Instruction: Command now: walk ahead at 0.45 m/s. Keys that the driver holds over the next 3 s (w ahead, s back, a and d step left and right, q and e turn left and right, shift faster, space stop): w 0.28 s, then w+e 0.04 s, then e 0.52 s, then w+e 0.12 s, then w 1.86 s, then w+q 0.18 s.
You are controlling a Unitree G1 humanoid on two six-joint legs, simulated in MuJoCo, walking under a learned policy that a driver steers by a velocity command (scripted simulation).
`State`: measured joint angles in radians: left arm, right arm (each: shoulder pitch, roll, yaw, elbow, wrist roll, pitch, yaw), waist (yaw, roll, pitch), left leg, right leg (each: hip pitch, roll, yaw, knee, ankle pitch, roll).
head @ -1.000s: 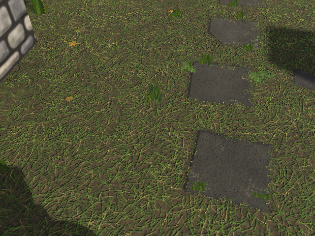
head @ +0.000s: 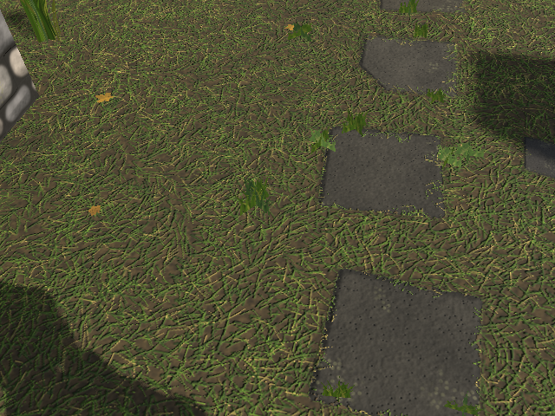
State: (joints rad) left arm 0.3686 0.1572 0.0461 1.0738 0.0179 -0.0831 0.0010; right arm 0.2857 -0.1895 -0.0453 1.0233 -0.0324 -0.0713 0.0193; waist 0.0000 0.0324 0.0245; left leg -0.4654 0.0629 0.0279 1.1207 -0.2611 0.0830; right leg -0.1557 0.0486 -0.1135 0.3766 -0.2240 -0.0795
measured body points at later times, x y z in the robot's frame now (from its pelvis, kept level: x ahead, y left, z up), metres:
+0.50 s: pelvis +0.27 +0.04 -0.01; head +0.32 +0.05 +0.44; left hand +0.30 +0.28 -0.16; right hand +0.32 -0.21 -0.14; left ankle +0.33 +0.10 -0.74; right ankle +0.18 -0.07 -0.64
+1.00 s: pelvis +0.37 +0.00 -0.01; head +0.39 -0.03 +0.44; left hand +0.54 +0.22 -0.13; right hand +0.38 -0.27 -0.15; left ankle +0.39 +0.13 -0.68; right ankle +0.39 -0.07 -0.74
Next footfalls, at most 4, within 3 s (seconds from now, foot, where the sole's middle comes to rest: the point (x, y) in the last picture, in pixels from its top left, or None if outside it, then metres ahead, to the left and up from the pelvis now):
0.34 left None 0.37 0.11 -0.78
0.84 right None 0.43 -0.09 -0.78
1.38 left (274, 377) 0.60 0.06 -0.78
1.86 right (384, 299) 0.82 -0.24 -0.78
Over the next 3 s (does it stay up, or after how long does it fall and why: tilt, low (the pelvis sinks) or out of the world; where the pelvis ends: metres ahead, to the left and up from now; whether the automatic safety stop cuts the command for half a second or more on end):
stays up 1.27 -0.37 -0.02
